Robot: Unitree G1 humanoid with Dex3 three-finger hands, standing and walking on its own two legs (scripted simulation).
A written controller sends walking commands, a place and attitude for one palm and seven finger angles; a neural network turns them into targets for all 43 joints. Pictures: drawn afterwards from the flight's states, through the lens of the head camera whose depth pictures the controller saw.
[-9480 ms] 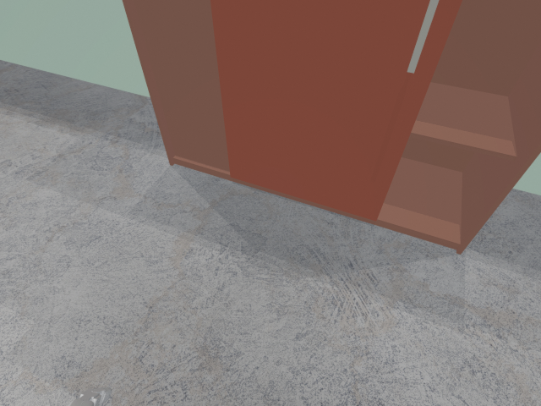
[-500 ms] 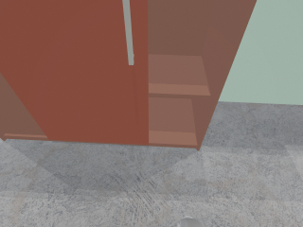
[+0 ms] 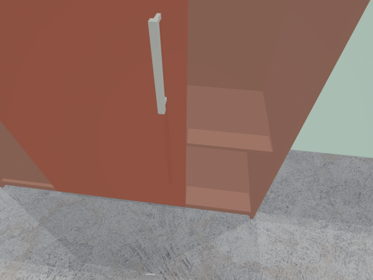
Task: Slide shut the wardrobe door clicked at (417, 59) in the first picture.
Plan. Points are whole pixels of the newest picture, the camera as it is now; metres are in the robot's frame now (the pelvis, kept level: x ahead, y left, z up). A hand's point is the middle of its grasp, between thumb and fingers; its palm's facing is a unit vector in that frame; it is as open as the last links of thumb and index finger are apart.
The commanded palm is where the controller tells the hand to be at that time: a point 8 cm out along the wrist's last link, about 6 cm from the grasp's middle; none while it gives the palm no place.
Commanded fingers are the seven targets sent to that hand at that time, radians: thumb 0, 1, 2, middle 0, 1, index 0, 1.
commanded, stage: take the last steps up to it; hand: left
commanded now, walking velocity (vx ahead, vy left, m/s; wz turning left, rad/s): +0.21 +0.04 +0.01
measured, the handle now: (160, 69) +0.61 +0.13 +0.15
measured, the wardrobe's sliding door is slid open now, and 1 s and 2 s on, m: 0.37 0.37 0.37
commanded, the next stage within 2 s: come to a stop and stand still in 0.12 s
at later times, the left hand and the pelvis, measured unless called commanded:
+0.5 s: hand (107, 270) +0.18 +0.22 -0.18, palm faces +0.02 -0.97 -0.23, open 7.3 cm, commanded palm none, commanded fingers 0.00 0.90 0.90 -0.20 -0.30 -0.20 -0.30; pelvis +0.13 +0.03 -0.01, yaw -1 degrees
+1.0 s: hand out of the picture +0.13 +0.22 -0.18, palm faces +0.07 -0.97 -0.23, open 7.3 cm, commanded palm none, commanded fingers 0.00 0.90 0.90 -0.20 -0.30 -0.20 -0.30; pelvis +0.08 +0.03 -0.01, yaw -1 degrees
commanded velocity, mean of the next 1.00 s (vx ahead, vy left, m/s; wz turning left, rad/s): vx -0.06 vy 0.02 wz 0.00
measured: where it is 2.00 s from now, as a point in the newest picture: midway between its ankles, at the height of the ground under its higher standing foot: outside the picture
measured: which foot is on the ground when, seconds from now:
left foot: up 0.00-0.10, down 0.12-0.58, up 0.60-1.00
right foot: down 0.00-0.12, up 0.14-0.54, down 0.56-1.00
